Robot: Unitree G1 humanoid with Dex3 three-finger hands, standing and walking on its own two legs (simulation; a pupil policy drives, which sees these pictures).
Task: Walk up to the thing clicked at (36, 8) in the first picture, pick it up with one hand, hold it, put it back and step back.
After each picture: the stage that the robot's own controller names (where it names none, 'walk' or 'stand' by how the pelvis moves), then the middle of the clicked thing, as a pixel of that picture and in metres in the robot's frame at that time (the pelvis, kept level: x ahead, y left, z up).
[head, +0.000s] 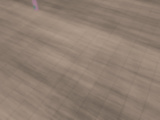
stand; (34, 2) +2.24 +0.74 -0.66
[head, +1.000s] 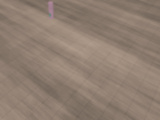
walk; (51, 10) +2.17 +0.38 -0.64
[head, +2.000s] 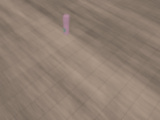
walk; (66, 24) +1.56 +0.18 -0.65
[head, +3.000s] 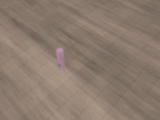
walk; (60, 59) +1.03 +0.20 -0.65
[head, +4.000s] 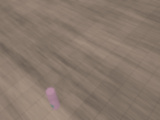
walk; (53, 99) +0.62 +0.26 -0.63
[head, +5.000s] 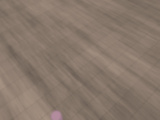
stand; out of the picture +0.41 +0.21 -0.63
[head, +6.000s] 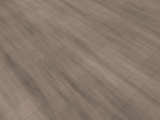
stand; out of the picture +0.36 +0.19 -0.66
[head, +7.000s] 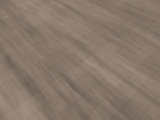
stand; out of the picture +0.37 +0.20 -0.66
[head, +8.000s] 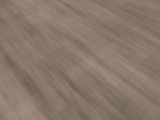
stand; out of the picture +0.37 +0.20 -0.66
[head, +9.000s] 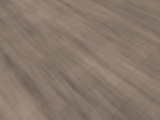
stand; out of the picture +0.36 +0.20 -0.66
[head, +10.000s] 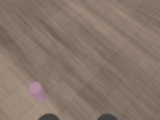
go down; (38, 92) +0.40 +0.22 -0.49
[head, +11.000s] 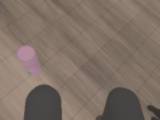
go down; (31, 63) +0.44 +0.25 -0.28
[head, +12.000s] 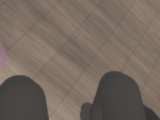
close in; out of the picture +0.42 +0.28 -0.19
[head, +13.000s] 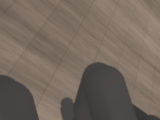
close; out of the picture +0.41 +0.30 -0.15
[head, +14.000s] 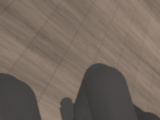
lift; out of the picture +0.39 +0.30 -0.16
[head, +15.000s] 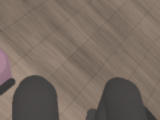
lift; out of the picture +0.32 +0.28 -0.07
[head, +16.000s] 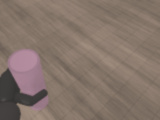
hold; (32, 85) +0.32 +0.17 +0.07
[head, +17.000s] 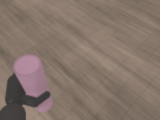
hold; (36, 87) +0.32 +0.16 +0.03
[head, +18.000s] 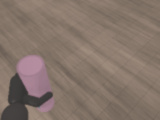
hold; (39, 88) +0.32 +0.16 +0.03
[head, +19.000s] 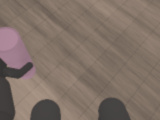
crouch; (18, 58) +0.41 +0.21 -0.04
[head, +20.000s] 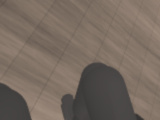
lower; out of the picture +0.43 +0.31 -0.17
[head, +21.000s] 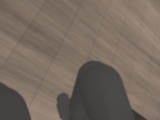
lower; out of the picture +0.43 +0.33 -0.16
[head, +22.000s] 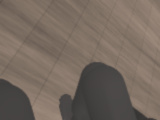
lower; out of the picture +0.42 +0.32 -0.16
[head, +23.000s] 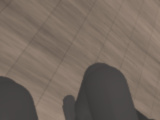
lower; out of the picture +0.40 +0.31 -0.16
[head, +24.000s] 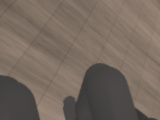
loosen; out of the picture +0.39 +0.30 -0.16
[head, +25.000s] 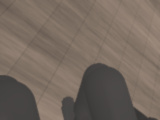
withdraw; out of the picture +0.39 +0.30 -0.16
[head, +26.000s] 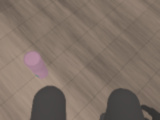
walk; (37, 66) +0.43 +0.24 -0.32
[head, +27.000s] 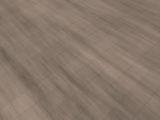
stand; out of the picture +0.36 +0.20 -0.59
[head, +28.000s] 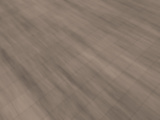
stand; out of the picture +0.37 +0.22 -0.60
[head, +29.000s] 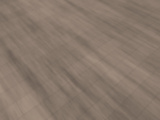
stand; out of the picture +0.38 +0.20 -0.64
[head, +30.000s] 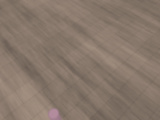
walk; (55, 119) +0.40 +0.20 -0.64
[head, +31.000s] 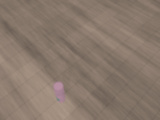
walk; (59, 93) +0.54 +0.17 -0.63
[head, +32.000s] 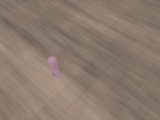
walk; (54, 68) +0.79 +0.30 -0.62
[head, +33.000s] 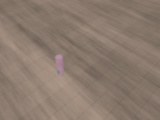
stand; (59, 66) +1.02 +0.23 -0.64
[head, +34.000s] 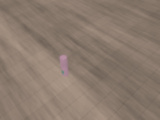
stand; (64, 66) +1.02 +0.21 -0.66
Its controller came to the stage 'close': yes
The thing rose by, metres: 0.68
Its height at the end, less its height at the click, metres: +0.00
